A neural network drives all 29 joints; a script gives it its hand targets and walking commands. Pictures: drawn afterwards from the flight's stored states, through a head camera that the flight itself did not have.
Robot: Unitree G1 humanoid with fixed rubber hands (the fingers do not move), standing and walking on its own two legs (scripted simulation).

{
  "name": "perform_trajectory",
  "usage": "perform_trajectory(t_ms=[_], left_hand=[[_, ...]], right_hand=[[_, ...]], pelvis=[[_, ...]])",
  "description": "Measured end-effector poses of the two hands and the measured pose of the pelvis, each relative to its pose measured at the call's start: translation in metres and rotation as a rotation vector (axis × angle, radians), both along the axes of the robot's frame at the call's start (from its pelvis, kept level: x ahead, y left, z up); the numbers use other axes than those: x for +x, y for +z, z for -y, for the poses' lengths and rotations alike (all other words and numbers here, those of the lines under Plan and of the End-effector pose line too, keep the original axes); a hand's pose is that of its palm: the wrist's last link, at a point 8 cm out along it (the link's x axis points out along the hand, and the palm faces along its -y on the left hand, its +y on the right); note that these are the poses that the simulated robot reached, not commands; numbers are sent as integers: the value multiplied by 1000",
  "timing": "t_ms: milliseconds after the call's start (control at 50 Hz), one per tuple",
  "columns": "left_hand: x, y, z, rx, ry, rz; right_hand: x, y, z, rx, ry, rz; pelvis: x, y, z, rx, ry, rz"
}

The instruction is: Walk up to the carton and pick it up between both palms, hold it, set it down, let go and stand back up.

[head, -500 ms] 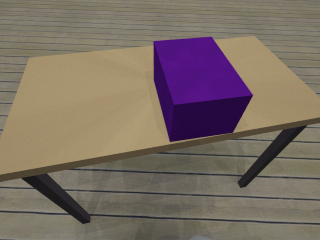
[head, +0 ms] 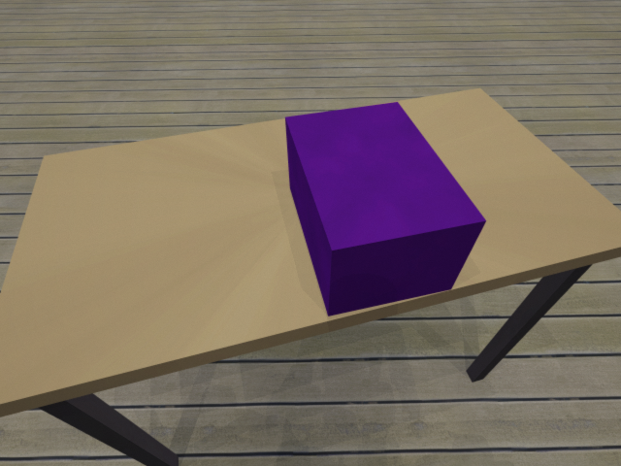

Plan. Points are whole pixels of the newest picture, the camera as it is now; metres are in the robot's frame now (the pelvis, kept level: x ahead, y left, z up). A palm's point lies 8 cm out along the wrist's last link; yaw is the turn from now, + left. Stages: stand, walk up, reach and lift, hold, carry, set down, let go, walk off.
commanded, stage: walk up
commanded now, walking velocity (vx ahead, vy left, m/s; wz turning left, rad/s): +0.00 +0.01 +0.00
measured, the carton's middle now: (365, 200) +0.50 -0.08 +0.05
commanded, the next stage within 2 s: none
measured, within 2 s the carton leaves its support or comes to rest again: neither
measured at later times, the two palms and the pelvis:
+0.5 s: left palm out of the picture +0.01 +0.22 -0.15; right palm out of the picture +0.00 -0.19 -0.15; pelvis +0.02 +0.01 +0.00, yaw +0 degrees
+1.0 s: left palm out of the picture +0.08 +0.13 -0.14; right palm out of the picture +0.01 -0.36 -0.16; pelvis +0.03 -0.10 -0.01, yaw +3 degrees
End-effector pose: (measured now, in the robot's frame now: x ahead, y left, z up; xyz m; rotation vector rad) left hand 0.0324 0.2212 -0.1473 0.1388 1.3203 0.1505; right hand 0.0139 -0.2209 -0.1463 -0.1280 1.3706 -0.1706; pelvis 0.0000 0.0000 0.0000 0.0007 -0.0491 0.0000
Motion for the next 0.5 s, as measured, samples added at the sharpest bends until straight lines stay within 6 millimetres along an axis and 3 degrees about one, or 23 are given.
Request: perform_trajectory(t_ms=[200,500], left_hand=[[-17,-4,0,-17,5,-73],[-22,-7,2,-30,5,-106]], right_hand=[[-16,-3,-19,23,-15,-58],[-14,-5,-31,33,-23,-63]], pelvis=[[9,0,-6,-1,-2,-1],[19,-1,-12,-1,-5,-10]])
